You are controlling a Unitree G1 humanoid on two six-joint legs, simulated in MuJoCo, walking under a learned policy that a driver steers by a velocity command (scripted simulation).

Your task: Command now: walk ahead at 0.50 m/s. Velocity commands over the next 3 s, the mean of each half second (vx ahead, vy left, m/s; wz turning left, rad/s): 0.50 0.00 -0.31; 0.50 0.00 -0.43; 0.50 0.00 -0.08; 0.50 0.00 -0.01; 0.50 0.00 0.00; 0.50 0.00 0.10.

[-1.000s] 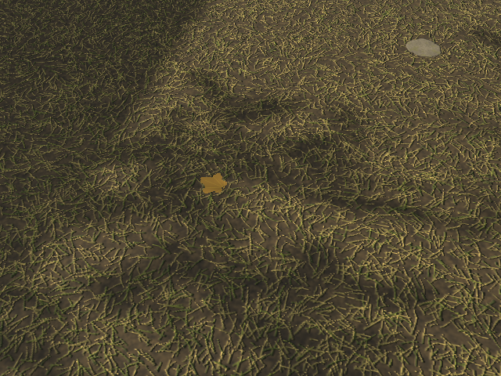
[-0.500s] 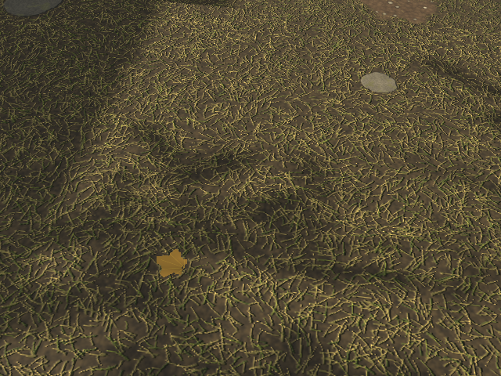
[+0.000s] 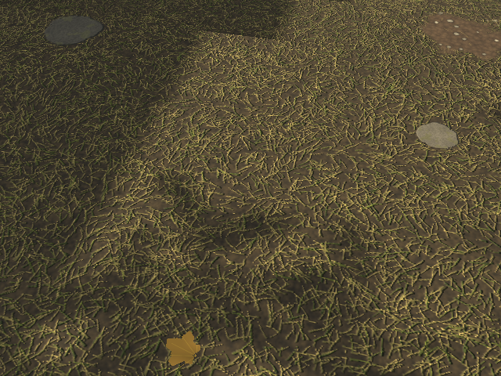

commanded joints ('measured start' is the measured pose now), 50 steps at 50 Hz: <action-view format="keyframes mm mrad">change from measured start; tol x32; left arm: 1 -12 162 32 -44 -9 -12 14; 50 -61 160 55 -175 -7 -3 11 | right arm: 1 -80 -27 1 -63 2 -12 9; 8 -170 -75 -3 -117 11 -39 38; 13 326 -223 -61 -2 -10 -37 18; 50 -3 -73 -18 -78 -10 -17 -2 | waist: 1 -8 -94 48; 13 -171 247 -415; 20 -38 74 -3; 34 -97 15 85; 40 49 -225 -380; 50 -45 -66 -6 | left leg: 1 44 -25 32 -161 149 -8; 9 195 -90 24 -345 -4 30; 13 1100 289 -654 -484 -253 259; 19 509 138 -106 -669 -137 148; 32 727 161 227 -664 142 135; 37 744 135 305 -205 739 70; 40 -39 -161 12 587 -566 -32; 50 7 18 3 96 -67 -39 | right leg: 1 -64 -242 113 -126 177 -131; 10 72 -276 179 181 430 -77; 14 -672 -82 199 1081 -385 28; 27 -605 -203 107 605 204 42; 37 -229 -18 -86 367 -2 -92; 40 487 -434 899 77 -166 -380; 50 -65 -250 244 -62 315 -200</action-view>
